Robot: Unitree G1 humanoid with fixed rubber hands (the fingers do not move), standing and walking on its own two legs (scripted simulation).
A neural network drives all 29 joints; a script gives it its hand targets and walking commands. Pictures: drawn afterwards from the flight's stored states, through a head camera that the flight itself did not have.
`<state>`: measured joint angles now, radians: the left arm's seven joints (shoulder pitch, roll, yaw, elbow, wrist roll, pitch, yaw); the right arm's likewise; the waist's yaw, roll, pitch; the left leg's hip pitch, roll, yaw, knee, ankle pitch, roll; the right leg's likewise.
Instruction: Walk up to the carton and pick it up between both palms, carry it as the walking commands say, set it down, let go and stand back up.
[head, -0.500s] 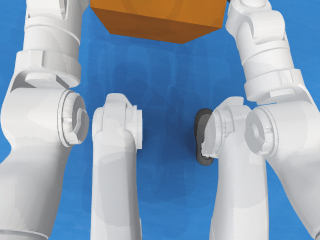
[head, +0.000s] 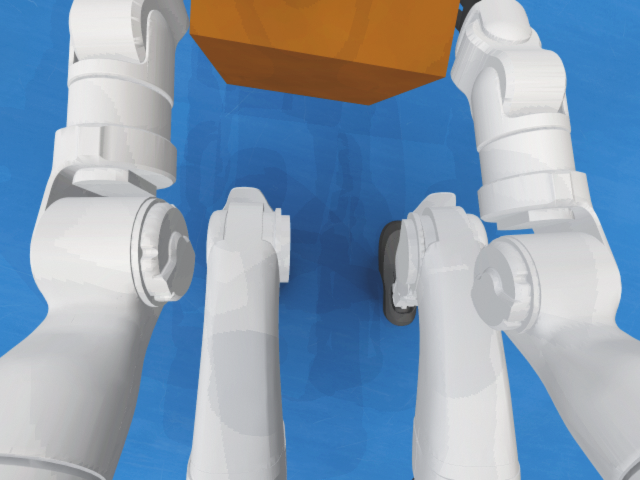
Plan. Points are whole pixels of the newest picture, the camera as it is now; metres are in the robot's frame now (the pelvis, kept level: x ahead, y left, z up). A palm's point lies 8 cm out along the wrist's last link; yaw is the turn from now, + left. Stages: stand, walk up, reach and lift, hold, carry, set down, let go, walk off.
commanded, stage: reach and lift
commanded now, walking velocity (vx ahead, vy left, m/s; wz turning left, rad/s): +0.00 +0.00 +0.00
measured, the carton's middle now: out of the picture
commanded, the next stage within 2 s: none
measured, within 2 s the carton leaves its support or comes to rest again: neither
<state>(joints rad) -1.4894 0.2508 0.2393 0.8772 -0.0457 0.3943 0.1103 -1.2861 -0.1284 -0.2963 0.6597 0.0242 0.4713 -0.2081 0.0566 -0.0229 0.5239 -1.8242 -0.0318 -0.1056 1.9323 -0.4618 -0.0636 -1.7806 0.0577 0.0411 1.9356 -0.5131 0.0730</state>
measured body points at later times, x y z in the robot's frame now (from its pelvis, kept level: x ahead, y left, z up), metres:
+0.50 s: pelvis -0.01 -0.01 +0.05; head +0.30 +0.02 +0.37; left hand +0.55 +0.17 -0.01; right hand +0.52 -0.12 -0.04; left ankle +0.16 +0.14 -0.42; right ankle +0.15 -0.14 -0.42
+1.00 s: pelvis +0.00 -0.01 +0.11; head +0.28 +0.03 +0.45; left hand +0.53 +0.18 +0.05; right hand +0.51 -0.12 +0.04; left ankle +0.16 +0.14 -0.42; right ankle +0.15 -0.14 -0.42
